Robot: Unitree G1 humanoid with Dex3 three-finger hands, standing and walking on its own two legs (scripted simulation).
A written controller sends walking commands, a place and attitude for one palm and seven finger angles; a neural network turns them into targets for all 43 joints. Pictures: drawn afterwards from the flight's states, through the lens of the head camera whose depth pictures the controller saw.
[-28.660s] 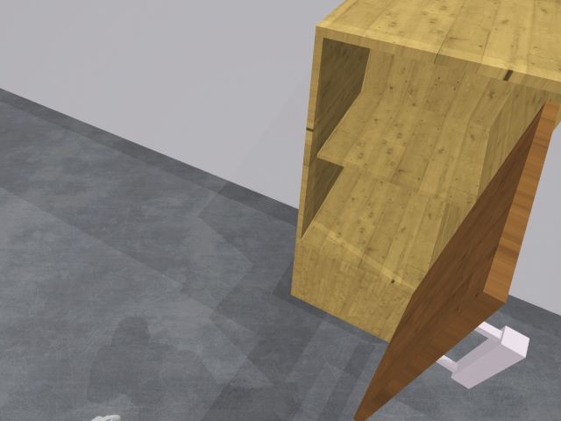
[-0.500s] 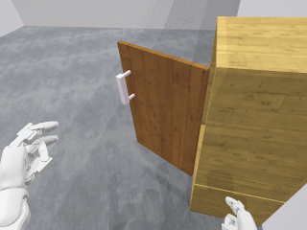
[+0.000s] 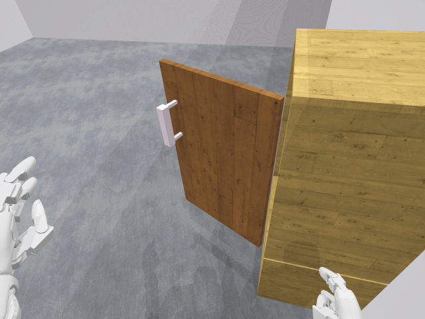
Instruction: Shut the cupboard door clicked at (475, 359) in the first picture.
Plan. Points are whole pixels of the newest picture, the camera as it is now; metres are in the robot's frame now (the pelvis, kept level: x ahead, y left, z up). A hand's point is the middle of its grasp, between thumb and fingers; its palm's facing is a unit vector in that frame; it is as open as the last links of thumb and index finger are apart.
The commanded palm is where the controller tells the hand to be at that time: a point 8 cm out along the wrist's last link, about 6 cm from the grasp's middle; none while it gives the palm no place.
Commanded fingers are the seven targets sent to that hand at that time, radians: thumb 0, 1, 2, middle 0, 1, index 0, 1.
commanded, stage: step back with the hand held close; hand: left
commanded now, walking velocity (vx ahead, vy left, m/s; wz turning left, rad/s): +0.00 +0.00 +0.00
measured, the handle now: (171, 123) +0.63 +0.20 +0.04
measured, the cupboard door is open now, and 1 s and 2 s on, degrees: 65 65 65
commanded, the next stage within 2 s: stop stepping back and stand still in 1.66 s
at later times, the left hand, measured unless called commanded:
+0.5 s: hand (17, 239) +0.17 +0.30 +0.16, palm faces +0.38 -0.77 -0.52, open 7.4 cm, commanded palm +0.11 +0.34 +0.17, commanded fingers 0.00 0.90 0.90 -0.20 -0.30 -0.20 -0.30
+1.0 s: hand out of the picture +0.10 +0.30 +0.17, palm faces +0.47 -0.77 -0.44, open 7.4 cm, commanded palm +0.04 +0.34 +0.17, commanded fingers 0.00 0.90 0.90 -0.20 -0.30 -0.20 -0.30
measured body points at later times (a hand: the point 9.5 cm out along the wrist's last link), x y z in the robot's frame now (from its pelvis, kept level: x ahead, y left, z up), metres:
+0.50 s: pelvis -0.03 +0.04 +0.00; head -0.03 +0.02 +0.45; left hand +0.14 +0.34 +0.19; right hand +0.14 -0.21 -0.09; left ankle +0.00 +0.13 -0.74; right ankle -0.05 -0.09 -0.74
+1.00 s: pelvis -0.09 +0.04 -0.01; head -0.09 +0.05 +0.44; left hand +0.07 +0.34 +0.19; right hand +0.06 -0.21 -0.10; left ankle +0.00 +0.13 -0.74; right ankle -0.05 -0.09 -0.74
